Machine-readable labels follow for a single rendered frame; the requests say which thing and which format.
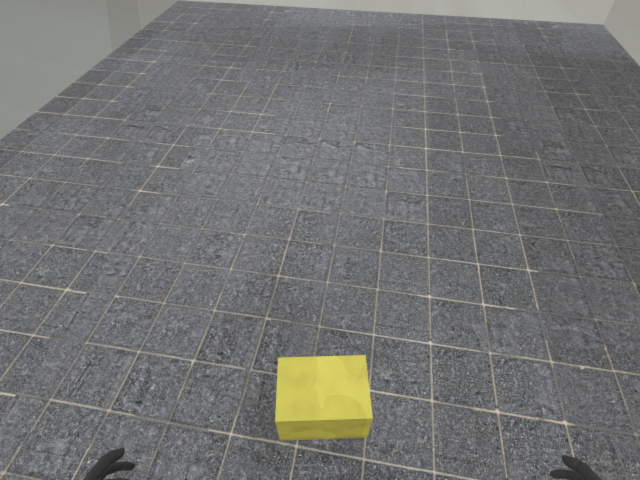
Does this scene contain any carton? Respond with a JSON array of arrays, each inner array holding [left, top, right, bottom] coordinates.
[[275, 355, 373, 441]]

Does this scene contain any robot right hand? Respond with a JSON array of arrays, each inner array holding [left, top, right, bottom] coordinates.
[[550, 455, 601, 480]]

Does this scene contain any robot left hand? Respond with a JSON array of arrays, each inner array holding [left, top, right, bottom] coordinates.
[[83, 448, 135, 480]]

